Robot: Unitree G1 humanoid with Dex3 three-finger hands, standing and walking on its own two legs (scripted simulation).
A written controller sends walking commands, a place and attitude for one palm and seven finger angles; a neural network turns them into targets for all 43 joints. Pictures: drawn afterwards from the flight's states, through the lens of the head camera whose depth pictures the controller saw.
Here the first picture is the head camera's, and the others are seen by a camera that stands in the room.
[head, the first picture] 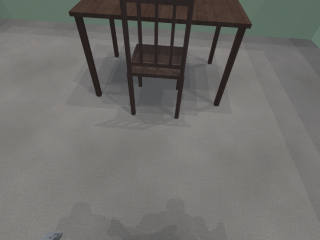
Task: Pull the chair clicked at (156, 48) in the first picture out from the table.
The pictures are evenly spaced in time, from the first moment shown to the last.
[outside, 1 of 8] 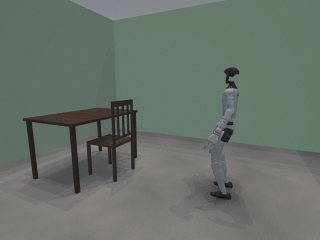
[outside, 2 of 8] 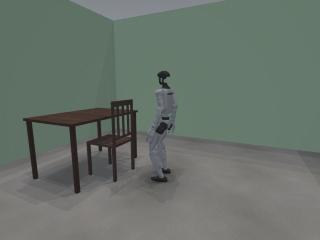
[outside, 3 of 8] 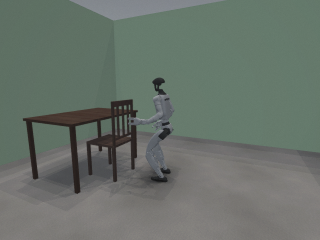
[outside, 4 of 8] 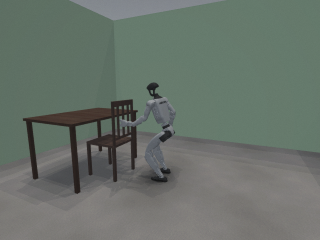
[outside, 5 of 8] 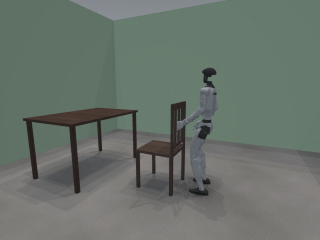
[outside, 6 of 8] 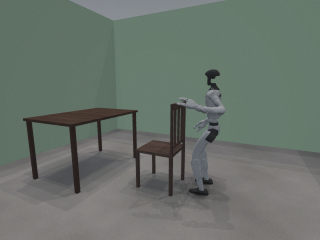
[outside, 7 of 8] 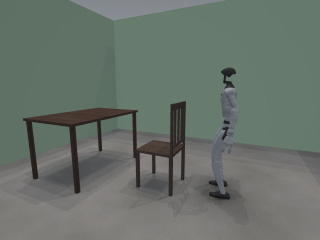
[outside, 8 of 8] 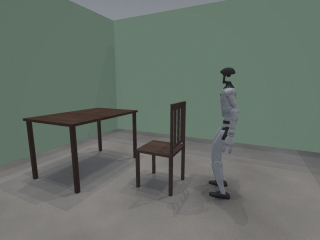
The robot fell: no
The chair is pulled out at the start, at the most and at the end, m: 0.00 0.71 0.71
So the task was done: yes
